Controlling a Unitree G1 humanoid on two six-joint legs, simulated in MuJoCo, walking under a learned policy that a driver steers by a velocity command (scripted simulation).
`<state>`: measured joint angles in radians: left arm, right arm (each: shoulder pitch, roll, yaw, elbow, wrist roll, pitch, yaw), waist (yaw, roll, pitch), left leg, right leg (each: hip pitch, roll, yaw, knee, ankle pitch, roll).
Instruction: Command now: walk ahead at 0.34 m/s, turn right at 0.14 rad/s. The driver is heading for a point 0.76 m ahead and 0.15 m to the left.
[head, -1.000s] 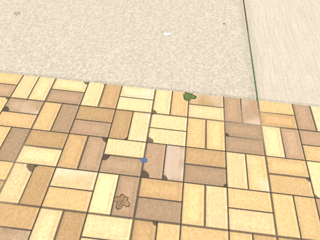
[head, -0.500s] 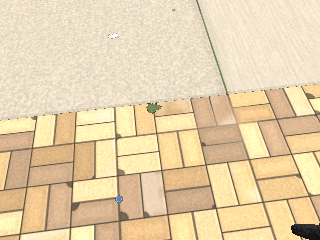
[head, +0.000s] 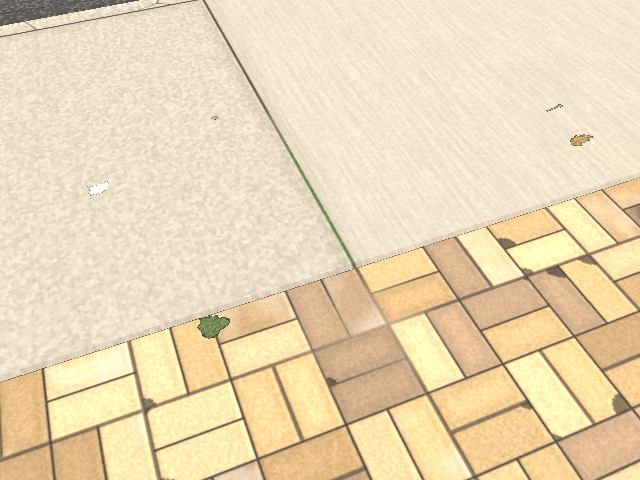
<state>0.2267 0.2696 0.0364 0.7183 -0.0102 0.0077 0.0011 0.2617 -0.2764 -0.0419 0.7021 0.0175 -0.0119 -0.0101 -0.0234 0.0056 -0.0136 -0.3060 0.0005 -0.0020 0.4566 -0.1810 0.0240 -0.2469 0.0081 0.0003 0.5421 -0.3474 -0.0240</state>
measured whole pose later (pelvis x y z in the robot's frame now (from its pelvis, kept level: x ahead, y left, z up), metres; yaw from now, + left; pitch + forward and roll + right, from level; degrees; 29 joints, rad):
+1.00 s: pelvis +0.49 +0.08 -0.01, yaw +22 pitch +2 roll -1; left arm 0.12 0.27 0.04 0.66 0.00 -0.13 -0.02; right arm 0.37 -0.30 -0.05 0.76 0.03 -0.04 -0.01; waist -0.05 0.03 0.00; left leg -0.22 -0.10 -0.18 0.92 -0.48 0.04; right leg -0.43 0.04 0.01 0.54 -0.15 -0.03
